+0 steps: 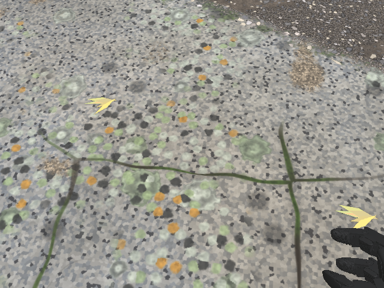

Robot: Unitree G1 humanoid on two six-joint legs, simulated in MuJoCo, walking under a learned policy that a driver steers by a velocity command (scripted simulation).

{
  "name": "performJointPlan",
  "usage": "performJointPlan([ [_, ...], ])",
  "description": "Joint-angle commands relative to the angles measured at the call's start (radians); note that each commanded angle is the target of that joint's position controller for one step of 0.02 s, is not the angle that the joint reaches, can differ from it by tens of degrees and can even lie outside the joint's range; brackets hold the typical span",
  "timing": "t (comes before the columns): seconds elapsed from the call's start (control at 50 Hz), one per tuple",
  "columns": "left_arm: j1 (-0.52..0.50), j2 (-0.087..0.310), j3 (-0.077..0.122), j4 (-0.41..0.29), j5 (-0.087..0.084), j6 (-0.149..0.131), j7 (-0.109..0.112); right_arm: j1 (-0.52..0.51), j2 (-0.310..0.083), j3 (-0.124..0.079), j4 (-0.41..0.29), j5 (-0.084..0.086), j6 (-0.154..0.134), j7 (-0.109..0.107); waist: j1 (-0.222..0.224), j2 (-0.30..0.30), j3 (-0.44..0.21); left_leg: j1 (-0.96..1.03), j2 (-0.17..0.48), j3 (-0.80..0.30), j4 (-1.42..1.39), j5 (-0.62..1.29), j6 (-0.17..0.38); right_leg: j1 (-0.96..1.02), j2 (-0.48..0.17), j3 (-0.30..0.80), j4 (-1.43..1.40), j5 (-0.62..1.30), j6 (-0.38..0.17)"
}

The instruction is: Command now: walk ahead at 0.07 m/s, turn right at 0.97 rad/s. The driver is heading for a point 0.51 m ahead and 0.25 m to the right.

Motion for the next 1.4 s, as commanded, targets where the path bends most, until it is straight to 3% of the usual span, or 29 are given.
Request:
performJointPlan([
  [0.02, -0.044, 0.151, 0.049, -0.098, -0.002, 0.008, 0.020, 0.051, -0.081, -0.035, -0.043, 0.005, -0.004, -0.006, -0.042, -0.089, -0.229, 0.081, -0.047, 0.060, -0.089, 0.085, -0.003, 0.143, -0.221, 0.276, -0.042, 0.185, -0.041],
  [0.1, -0.032, 0.138, 0.054, -0.118, 0.006, 0.019, 0.012, -0.009, -0.083, -0.045, -0.051, 0.009, -0.030, 0.011, -0.005, -0.149, -0.203, 0.127, -0.063, 0.050, -0.260, 0.084, 0.023, 0.187, -0.238, 0.364, 0.003, 0.170, -0.055],
  [0.18, -0.070, 0.133, 0.055, -0.140, -0.004, 0.028, -0.001, 0.047, -0.104, -0.071, -0.020, 0.019, -0.047, 0.029, -0.030, -0.178, -0.197, 0.345, -0.058, 0.057, -0.565, 0.139, 0.054, 0.166, -0.206, 0.433, 0.068, 0.118, -0.017],
  [0.2, -0.054, 0.113, 0.048, -0.137, -0.010, 0.031, -0.006, 0.065, -0.104, -0.076, -0.009, 0.023, -0.049, 0.031, -0.039, -0.117, -0.205, 0.460, -0.005, 0.051, -0.693, 0.261, 0.085, 0.113, -0.159, 0.393, 0.148, -0.107, 0.011],
  [0.22, 0.042, 0.050, 0.030, -0.123, 0.000, 0.032, -0.014, 0.037, -0.140, -0.082, -0.027, 0.011, -0.037, 0.025, 0.019, 0.059, -0.257, 0.627, 0.193, -0.097, -0.676, 0.394, 0.175, -0.009, -0.074, 0.267, 0.320, -0.503, 0.052],
  [0.24, 0.049, 0.090, 0.041, -0.145, -0.005, 0.024, -0.019, 0.039, -0.170, -0.086, -0.052, -0.031, -0.020, 0.021, 0.028, 0.261, -0.230, 0.633, 0.372, -0.298, -0.686, 0.561, 0.332, -0.193, 0.023, 0.083, 0.516, -0.673, 0.109],
  [0.26, 0.017, 0.193, 0.068, -0.143, 0.011, 0.009, -0.027, 0.084, -0.141, -0.091, -0.046, -0.035, -0.019, 0.019, -0.007, 0.244, -0.220, 0.592, 0.439, -0.384, -0.713, 0.454, 0.394, -0.263, -0.077, 0.037, 0.697, -0.595, 0.162],
  [0.3, 0.019, 0.215, 0.080, -0.096, 0.000, 0.024, -0.020, 0.041, -0.081, -0.073, -0.062, -0.012, -0.005, 0.000, -0.011, 0.106, -0.147, 0.517, 0.304, -0.170, -0.714, 0.177, 0.311, -0.295, -0.151, -0.019, 0.820, -0.413, 0.195],
  [0.34, 0.050, 0.172, 0.066, -0.087, -0.002, 0.038, -0.014, 0.012, -0.080, -0.062, -0.073, -0.003, 0.011, -0.019, -0.014, 0.101, -0.103, 0.434, 0.243, -0.023, -0.738, 0.177, 0.285, -0.305, -0.178, -0.107, 0.959, -0.323, 0.213],
  [0.38, 0.032, 0.139, 0.053, -0.101, -0.008, 0.033, -0.008, 0.036, -0.077, -0.056, -0.064, -0.016, 0.023, -0.031, -0.031, 0.122, -0.111, 0.443, 0.217, 0.079, -0.754, 0.209, 0.292, -0.322, -0.219, -0.180, 0.967, -0.267, 0.230],
  [0.48, -0.059, 0.097, 0.035, -0.134, 0.004, 0.020, -0.007, 0.131, -0.114, -0.076, -0.018, -0.017, 0.037, -0.024, -0.099, 0.124, -0.165, 0.601, 0.289, 0.134, -0.761, 0.229, 0.357, -0.350, -0.324, -0.202, 0.769, -0.275, 0.263],
  [0.6, -0.021, 0.058, 0.014, -0.104, 0.016, 0.014, -0.029, 0.116, -0.148, -0.094, 0.018, 0.016, 0.042, 0.016, -0.079, 0.151, -0.182, 0.517, 0.316, 0.193, -0.743, 0.202, 0.367, -0.077, -0.290, -0.275, 0.405, -0.338, 0.188],
  [0.66, 0.083, 0.058, 0.017, -0.060, 0.024, 0.015, -0.043, 0.132, -0.142, -0.090, 0.054, 0.053, 0.042, 0.021, -0.018, 0.153, -0.187, 0.472, 0.317, 0.220, -0.636, 0.330, 0.315, 0.121, -0.249, -0.303, 0.069, -0.199, 0.106],
  [0.68, 0.123, 0.089, 0.026, -0.042, 0.024, 0.013, -0.044, 0.206, -0.110, -0.081, 0.092, 0.060, 0.038, 0.025, -0.013, 0.102, -0.192, 0.392, 0.279, 0.271, -0.563, 0.273, 0.243, 0.249, -0.244, -0.266, -0.051, -0.094, 0.072],
  [0.7, 0.135, 0.169, 0.044, -0.051, 0.021, 0.014, -0.034, 0.233, -0.038, -0.059, 0.082, 0.020, 0.030, 0.036, -0.047, -0.141, -0.213, 0.194, 0.182, 0.375, -0.325, -0.053, 0.134, 0.403, -0.456, 0.025, -0.081, 0.139, 0.002],
  [0.72, 0.064, 0.236, 0.055, -0.081, 0.047, 0.010, -0.027, 0.165, -0.047, -0.060, 0.031, -0.002, 0.021, 0.031, -0.030, -0.330, -0.187, -0.014, 0.062, 0.374, -0.153, -0.350, 0.056, 0.327, -0.670, 0.223, -0.081, 0.286, -0.200],
  [0.74, 0.076, 0.174, 0.041, -0.090, 0.066, -0.011, -0.029, 0.068, -0.111, -0.082, 0.020, 0.006, 0.026, 0.018, 0.040, -0.209, -0.198, 0.019, 0.088, 0.263, 0.005, -0.325, 0.050, 0.245, -0.636, 0.177, -0.106, 0.202, -0.222],
  [0.78, -0.039, 0.121, 0.022, -0.083, 0.054, -0.038, -0.027, 0.115, -0.087, -0.085, 0.062, 0.020, 0.048, 0.012, -0.025, -0.163, -0.158, 0.032, 0.094, 0.226, 0.053, -0.181, 0.061, 0.196, -0.512, 0.035, -0.109, 0.056, -0.114],
  [0.8, -0.079, 0.088, 0.009, -0.087, 0.038, -0.045, -0.025, 0.142, -0.095, -0.088, 0.078, 0.008, 0.059, 0.008, -0.041, -0.165, -0.143, 0.048, 0.091, 0.224, 0.069, -0.115, 0.049, 0.177, -0.491, -0.002, -0.104, 0.113, -0.096],
  [0.84, -0.101, 0.037, -0.015, -0.081, 0.044, -0.052, -0.021, 0.190, -0.082, -0.086, 0.098, 0.010, 0.061, 0.009, -0.074, -0.151, -0.161, 0.142, 0.079, 0.229, 0.075, -0.036, 0.032, 0.135, -0.451, -0.068, -0.092, 0.226, -0.092],
  [0.96, -0.052, 0.060, -0.006, -0.036, 0.043, -0.038, -0.024, 0.148, -0.035, -0.053, 0.076, 0.020, 0.057, 0.017, -0.023, -0.166, -0.153, 0.289, 0.076, 0.252, -0.293, -0.095, 0.037, 0.180, -0.457, -0.036, -0.044, 0.249, -0.123],
  [1.02, -0.066, 0.032, -0.016, -0.008, 0.021, -0.038, -0.025, 0.203, -0.024, -0.046, 0.098, 0.015, 0.047, 0.023, -0.067, -0.131, -0.133, 0.444, 0.068, 0.256, -0.616, 0.162, 0.066, 0.139, -0.431, -0.019, -0.021, 0.208, -0.089],
  [1.06, 0.009, 0.006, -0.024, 0.014, 0.045, -0.065, -0.031, 0.222, -0.125, -0.060, 0.090, -0.009, 0.039, 0.014, -0.022, 0.033, -0.181, 0.636, 0.179, 0.133, -0.608, 0.578, 0.112, 0.056, -0.338, -0.071, 0.013, 0.005, 0.010],
  [1.08, 0.031, 0.000, -0.022, 0.024, 0.054, -0.074, -0.035, 0.191, -0.117, -0.061, 0.102, 0.009, 0.039, 0.018, 0.004, 0.139, -0.192, 0.595, 0.162, 0.172, -0.561, 0.477, 0.155, 0.078, -0.289, -0.128, -0.032, -0.083, 0.054],
  [1.12, -0.080, 0.029, -0.014, 0.027, 0.049, -0.068, -0.030, 0.188, -0.043, -0.046, 0.102, 0.012, 0.034, 0.029, -0.061, 0.061, -0.151, 0.523, 0.124, 0.186, -0.587, 0.301, 0.151, 0.105, -0.266, -0.160, -0.005, -0.116, 0.088],
  [1.3, -0.034, -0.007, -0.010, 0.093, 0.041, -0.044, -0.010, 0.199, -0.028, -0.034, 0.124, 0.009, 0.013, 0.018, -0.051, 0.018, -0.116, 0.467, 0.102, 0.201, -0.601, 0.224, 0.145, 0.139, -0.268, -0.166, 0.000, -0.061, 0.095],
  [1.32, 0.004, -0.006, -0.007, 0.115, 0.035, -0.043, -0.009, 0.241, -0.041, -0.040, 0.142, 0.014, 0.016, 0.016, -0.054, 0.024, -0.161, 0.487, 0.087, 0.207, -0.610, -0.002, 0.163, 0.144, -0.232, -0.210, 0.035, -0.255, 0.091],
  [1.36, -0.015, 0.018, 0.007, 0.105, 0.021, -0.055, -0.015, 0.318, -0.110, -0.064, 0.157, 0.037, 0.016, 0.013, -0.085, 0.087, -0.043, 0.450, 0.182, 0.030, -0.719, -0.547, 0.252, -0.067, -0.211, -0.240, 0.160, -0.568, 0.078],
  [1.4, -0.106, -0.015, 0.000, 0.051, -0.006, -0.094, -0.031, 0.339, -0.163, -0.080, 0.159, 0.051, -0.009, 0.012, -0.094, 0.201, 0.063, 0.417, 0.402, -0.290, -0.916, -0.660, 0.375, -0.196, -0.254, -0.254, 0.378, -0.406, 0.066],
])
Velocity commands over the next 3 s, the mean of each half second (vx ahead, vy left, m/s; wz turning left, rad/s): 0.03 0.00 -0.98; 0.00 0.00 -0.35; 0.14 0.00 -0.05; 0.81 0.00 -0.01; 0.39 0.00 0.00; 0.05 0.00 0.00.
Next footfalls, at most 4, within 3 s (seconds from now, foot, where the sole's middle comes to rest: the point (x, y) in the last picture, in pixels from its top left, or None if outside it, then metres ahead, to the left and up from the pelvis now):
0.22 left None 0.20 0.15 -0.77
0.68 right None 0.00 -0.04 -0.77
1.04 left None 0.16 0.15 -0.77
1.58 right None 0.03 -0.09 -0.77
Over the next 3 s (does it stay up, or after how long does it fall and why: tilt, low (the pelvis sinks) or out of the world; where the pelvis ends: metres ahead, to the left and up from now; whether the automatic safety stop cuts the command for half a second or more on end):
stays up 0.59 -0.35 0.00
